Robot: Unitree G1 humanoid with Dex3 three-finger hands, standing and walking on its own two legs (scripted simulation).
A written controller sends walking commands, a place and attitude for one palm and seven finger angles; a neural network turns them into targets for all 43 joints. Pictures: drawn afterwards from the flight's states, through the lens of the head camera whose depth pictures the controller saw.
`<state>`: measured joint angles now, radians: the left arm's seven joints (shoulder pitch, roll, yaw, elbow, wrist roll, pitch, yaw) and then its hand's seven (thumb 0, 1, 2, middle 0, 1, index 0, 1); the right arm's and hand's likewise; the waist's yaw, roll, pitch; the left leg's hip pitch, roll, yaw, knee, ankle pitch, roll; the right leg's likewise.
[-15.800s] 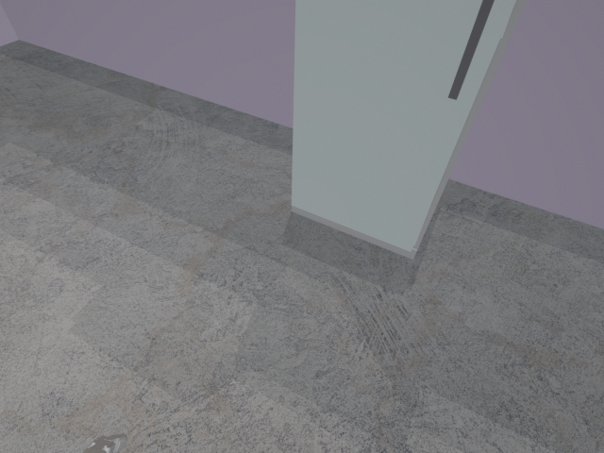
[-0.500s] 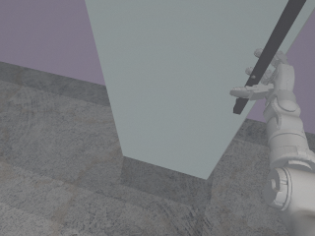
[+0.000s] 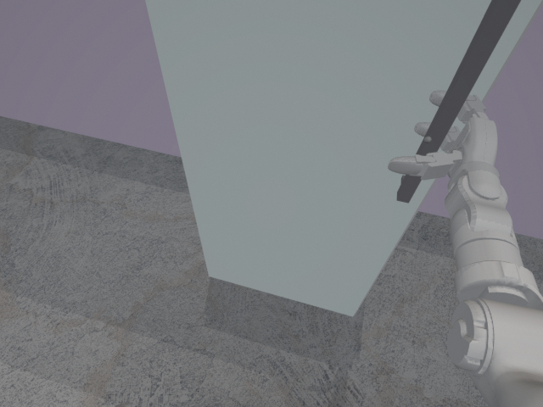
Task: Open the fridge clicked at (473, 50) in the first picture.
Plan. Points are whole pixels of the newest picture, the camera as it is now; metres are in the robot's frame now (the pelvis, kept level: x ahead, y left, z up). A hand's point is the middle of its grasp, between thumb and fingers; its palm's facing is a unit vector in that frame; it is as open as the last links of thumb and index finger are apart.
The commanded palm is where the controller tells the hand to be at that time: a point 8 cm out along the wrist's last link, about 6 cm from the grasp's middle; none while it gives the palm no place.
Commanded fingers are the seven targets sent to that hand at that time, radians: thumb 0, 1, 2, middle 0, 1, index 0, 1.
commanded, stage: slide the fingers in behind the handle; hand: right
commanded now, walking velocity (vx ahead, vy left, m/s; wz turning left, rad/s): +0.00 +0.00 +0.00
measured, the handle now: (447, 103) +0.53 -0.19 +0.21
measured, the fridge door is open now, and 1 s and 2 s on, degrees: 0 0 1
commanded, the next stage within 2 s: grip the handle and tug to test in 0.44 s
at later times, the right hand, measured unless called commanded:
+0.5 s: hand (423, 142) +0.48 -0.16 +0.17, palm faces +0.15 +0.99 +0.00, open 14.0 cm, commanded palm +0.45 -0.20 +0.17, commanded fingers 0.00 0.50 -0.30 0.30 1.20 0.30 1.20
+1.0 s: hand (421, 138) +0.49 -0.16 +0.17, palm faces +0.15 +0.99 +0.00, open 9.2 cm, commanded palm +0.45 -0.20 +0.17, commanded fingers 0.00 -0.62 -0.78 0.42 1.36 0.42 1.36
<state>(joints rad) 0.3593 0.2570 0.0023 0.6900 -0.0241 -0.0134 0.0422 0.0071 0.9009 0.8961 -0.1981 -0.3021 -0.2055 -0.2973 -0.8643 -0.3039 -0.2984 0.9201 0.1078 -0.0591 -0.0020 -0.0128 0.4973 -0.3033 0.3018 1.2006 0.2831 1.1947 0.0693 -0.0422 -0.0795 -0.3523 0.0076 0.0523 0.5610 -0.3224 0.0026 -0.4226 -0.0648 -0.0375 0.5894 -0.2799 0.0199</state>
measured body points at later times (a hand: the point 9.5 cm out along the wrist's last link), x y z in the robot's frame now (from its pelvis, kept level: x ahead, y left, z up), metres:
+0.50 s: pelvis -0.01 -0.01 +0.00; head +0.03 +0.00 +0.45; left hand +0.05 +0.25 -0.12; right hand +0.46 -0.21 +0.17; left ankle -0.03 +0.12 -0.73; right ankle +0.01 -0.13 -0.73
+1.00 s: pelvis +0.00 +0.00 +0.00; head +0.04 +0.00 +0.45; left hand +0.04 +0.26 -0.13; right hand +0.47 -0.21 +0.17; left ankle -0.03 +0.12 -0.73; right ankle +0.01 -0.13 -0.73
